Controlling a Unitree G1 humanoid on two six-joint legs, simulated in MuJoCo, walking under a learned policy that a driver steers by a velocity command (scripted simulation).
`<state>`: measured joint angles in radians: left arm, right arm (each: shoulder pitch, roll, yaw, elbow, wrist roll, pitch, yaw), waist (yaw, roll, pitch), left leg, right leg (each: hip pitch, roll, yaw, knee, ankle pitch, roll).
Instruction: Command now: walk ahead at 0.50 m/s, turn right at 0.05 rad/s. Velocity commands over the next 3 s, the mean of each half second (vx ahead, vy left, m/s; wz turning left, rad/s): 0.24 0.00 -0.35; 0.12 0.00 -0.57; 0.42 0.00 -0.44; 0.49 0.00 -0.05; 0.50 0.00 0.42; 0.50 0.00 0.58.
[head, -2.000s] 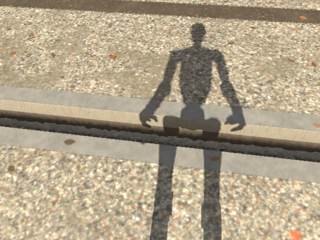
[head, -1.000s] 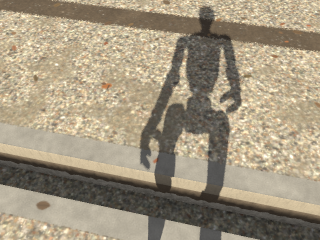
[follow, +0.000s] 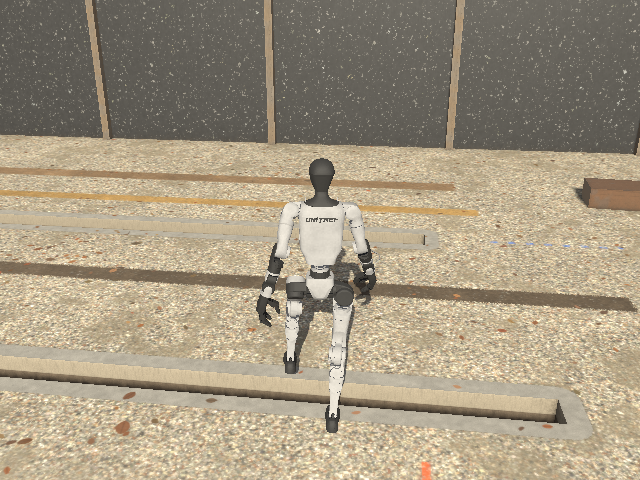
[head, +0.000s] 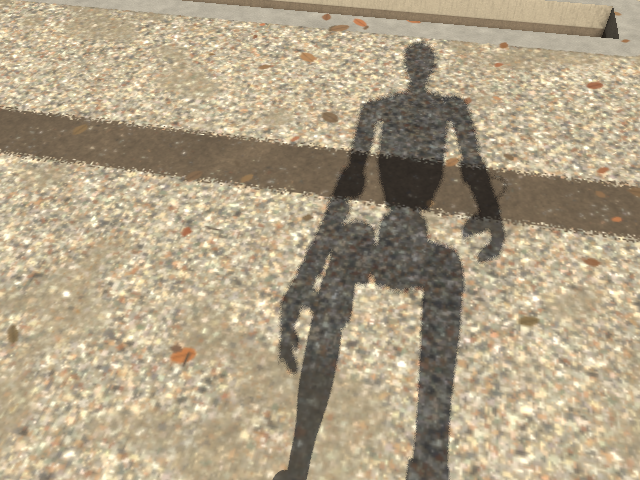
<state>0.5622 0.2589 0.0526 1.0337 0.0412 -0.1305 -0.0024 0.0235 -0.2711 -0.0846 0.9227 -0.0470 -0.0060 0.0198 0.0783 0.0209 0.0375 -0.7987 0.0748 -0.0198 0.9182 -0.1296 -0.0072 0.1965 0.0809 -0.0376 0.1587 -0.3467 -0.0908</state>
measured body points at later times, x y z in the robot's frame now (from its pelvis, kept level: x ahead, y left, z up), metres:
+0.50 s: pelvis +0.24 +0.05 +0.01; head +0.30 +0.04 +0.45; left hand +0.47 +0.26 -0.11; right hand +0.20 -0.22 -0.13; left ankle +0.33 +0.12 -0.73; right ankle +0.34 -0.10 -0.66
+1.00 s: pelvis +0.34 -0.01 +0.02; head +0.35 -0.04 +0.47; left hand +0.54 +0.19 -0.08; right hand +0.36 -0.32 -0.09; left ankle +0.43 +0.11 -0.65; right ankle +0.30 -0.10 -0.73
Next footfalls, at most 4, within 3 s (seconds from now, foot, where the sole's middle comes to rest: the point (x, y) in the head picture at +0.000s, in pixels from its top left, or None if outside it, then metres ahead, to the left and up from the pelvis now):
0.16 left None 0.37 0.12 -0.77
0.70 right None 0.34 -0.11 -0.77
1.20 left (349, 452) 0.56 0.03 -0.77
1.66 right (511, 414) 0.66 -0.31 -0.77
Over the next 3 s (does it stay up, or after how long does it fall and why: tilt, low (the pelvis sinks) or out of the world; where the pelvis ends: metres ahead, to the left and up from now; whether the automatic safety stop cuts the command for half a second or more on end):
stays up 1.22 -0.57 0.01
